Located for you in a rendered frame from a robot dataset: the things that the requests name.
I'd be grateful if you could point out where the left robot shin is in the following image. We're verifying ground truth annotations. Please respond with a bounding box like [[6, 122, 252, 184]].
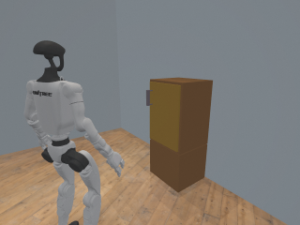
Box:
[[56, 183, 75, 225]]

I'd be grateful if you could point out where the robot left hand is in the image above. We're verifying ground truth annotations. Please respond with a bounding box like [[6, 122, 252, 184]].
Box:
[[38, 135, 52, 151]]

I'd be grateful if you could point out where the right robot forearm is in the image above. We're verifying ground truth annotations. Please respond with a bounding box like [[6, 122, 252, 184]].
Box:
[[82, 118, 113, 158]]

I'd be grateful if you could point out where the handle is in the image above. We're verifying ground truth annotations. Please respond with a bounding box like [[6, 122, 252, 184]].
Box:
[[146, 90, 153, 106]]

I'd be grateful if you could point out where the robot left thigh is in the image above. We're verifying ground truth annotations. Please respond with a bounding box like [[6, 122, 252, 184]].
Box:
[[41, 147, 75, 198]]

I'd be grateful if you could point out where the robot right hand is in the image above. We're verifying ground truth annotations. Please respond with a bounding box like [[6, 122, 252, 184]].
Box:
[[106, 151, 125, 177]]

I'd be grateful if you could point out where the right robot upper arm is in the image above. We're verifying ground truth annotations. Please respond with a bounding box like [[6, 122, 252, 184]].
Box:
[[61, 81, 88, 132]]

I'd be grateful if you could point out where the left robot upper arm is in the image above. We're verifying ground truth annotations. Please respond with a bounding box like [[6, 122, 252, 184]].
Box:
[[24, 80, 38, 122]]

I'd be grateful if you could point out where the cupboard door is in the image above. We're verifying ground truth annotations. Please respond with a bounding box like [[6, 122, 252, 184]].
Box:
[[149, 82, 181, 153]]

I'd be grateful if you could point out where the left robot forearm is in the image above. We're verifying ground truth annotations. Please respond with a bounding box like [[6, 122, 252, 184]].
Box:
[[25, 118, 48, 140]]

